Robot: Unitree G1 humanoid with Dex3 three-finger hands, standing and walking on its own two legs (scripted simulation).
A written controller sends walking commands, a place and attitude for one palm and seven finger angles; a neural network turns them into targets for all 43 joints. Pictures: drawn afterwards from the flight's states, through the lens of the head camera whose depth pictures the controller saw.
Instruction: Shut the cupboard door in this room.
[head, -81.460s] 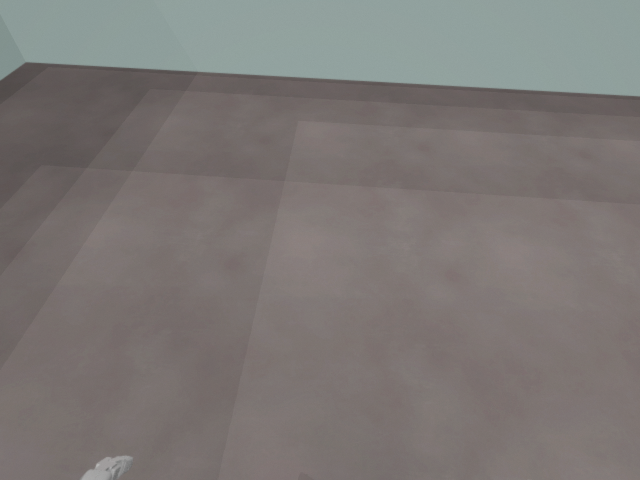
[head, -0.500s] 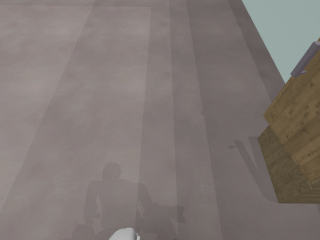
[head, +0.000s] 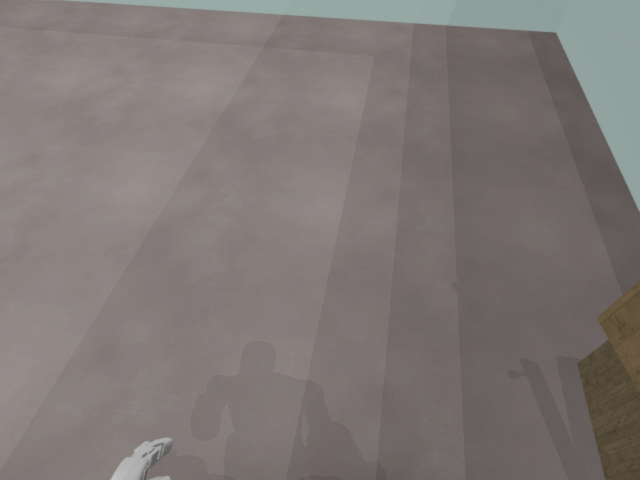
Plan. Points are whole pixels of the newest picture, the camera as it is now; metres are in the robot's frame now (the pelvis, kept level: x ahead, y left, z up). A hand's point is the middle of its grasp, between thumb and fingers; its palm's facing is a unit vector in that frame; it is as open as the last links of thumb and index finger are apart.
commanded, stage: walk to a spot facing it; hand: left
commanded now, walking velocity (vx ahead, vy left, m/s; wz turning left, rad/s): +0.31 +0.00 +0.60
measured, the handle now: out of the picture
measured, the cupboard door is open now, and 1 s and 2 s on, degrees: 14 14 14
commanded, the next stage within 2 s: turn to face it in 0.50 s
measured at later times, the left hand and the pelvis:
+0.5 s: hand out of the picture +0.06 +0.20 -0.19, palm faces +0.41 -0.89 -0.18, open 7.4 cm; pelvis +0.19 +0.05 -0.02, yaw +21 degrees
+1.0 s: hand (161, 356) +0.33 +0.28 -0.16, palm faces +0.32 -0.93 -0.17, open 7.4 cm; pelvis +0.33 +0.10 +0.00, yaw +17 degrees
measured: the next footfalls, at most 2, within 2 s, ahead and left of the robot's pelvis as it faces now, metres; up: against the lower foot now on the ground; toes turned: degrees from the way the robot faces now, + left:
left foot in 0.46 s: +0.28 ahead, +0.16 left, +0.00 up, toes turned +27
right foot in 1.00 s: +0.41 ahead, +0.01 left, +0.00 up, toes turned +13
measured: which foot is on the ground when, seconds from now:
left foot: down 0.00-0.00, up 0.02-0.44, down 0.46-1.00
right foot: down 0.00-0.46, up 0.48-0.98, down 1.00-1.00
